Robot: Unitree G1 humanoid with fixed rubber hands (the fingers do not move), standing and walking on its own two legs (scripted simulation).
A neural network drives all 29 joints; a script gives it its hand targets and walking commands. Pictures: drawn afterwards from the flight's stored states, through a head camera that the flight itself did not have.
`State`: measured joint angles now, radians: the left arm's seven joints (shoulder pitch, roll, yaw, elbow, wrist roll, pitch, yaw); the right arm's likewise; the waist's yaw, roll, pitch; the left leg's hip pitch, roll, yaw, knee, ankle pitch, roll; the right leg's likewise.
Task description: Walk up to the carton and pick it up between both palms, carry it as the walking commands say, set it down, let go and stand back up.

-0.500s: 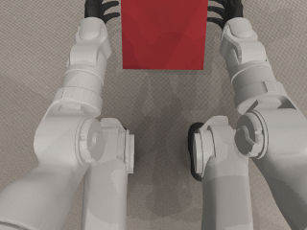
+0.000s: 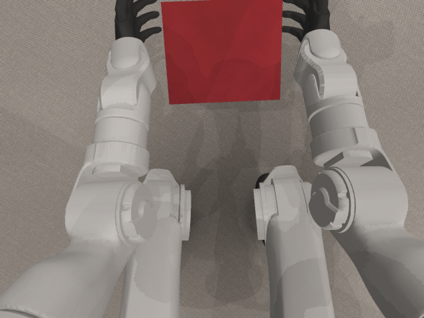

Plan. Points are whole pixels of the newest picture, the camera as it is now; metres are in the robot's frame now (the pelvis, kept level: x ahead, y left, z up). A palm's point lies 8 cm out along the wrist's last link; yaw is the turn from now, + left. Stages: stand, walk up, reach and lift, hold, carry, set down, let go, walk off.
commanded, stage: reach and lift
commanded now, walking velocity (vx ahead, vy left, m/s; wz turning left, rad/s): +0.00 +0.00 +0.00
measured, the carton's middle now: (220, 59) +0.51 -0.01 -0.24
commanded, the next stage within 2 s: none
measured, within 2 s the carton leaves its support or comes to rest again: neither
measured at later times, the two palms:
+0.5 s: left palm (113, 30) +0.50 +0.12 -0.05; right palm (336, 24) +0.50 -0.15 -0.06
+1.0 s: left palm (82, 21) +0.49 +0.12 +0.03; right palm (373, 12) +0.49 -0.15 +0.02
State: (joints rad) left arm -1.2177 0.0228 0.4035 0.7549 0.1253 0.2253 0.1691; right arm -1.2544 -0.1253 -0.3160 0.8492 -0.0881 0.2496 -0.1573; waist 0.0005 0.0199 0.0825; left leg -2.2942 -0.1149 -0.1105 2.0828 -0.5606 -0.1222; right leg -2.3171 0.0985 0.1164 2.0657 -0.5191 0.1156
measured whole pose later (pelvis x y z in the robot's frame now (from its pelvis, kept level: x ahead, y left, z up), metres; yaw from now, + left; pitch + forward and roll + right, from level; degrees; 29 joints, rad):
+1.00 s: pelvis +0.01 +0.00 +0.10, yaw +0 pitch +44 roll +1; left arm -1.00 -0.09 0.48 0.71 0.23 0.28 0.19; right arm -1.03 0.02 -0.39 0.77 -0.22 0.30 -0.18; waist 0.01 0.02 -0.17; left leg -2.00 -0.13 -0.13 1.77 -0.53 -0.12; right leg -2.03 0.13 0.15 1.76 -0.49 0.11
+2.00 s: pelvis +0.04 -0.01 +0.22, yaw -1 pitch +35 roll +1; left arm -0.72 -0.17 0.45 0.67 0.26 0.24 0.16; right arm -0.73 0.11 -0.37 0.71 -0.23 0.26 -0.19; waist 0.01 0.01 -0.24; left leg -1.47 -0.12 -0.16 1.35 -0.49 -0.09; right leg -1.50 0.11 0.16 1.35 -0.46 0.07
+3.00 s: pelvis +0.08 -0.01 +0.35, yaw -1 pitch +18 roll +1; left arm -0.45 -0.22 0.41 0.54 0.30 0.30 0.09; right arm -0.45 0.21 -0.35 0.55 -0.29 0.32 -0.10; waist 0.01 0.01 -0.12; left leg -0.74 -0.06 -0.18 0.72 -0.29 -0.06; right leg -0.77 0.06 0.18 0.73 -0.27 0.04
